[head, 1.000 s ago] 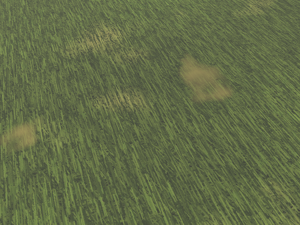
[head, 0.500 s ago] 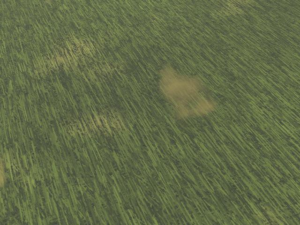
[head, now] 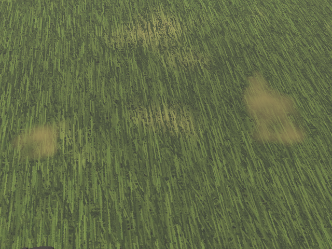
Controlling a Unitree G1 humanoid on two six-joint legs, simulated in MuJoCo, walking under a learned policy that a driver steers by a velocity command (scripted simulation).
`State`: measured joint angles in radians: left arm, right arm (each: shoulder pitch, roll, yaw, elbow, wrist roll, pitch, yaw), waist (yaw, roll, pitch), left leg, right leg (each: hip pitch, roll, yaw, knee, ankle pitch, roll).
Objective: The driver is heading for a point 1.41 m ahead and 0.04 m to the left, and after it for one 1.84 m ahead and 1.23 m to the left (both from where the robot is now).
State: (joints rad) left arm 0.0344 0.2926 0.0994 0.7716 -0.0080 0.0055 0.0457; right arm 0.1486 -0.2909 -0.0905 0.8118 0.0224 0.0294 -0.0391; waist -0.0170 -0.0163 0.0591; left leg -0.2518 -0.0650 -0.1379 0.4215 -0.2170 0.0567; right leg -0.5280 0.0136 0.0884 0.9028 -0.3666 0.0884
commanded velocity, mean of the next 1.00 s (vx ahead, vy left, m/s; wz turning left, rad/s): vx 0.00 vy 0.00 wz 0.32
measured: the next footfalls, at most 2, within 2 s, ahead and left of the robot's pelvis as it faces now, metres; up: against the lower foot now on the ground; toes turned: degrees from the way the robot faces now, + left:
right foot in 0.22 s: +0.09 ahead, -0.14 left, +0.00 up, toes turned +14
left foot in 0.64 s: +0.00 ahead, +0.11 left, +0.00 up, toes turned +19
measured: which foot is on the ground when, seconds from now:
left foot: down 0.00-0.22, up 0.24-0.62, down 0.64-1.00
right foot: up 0.00-0.20, down 0.22-0.64, up 0.66-0.96, down 0.98-1.00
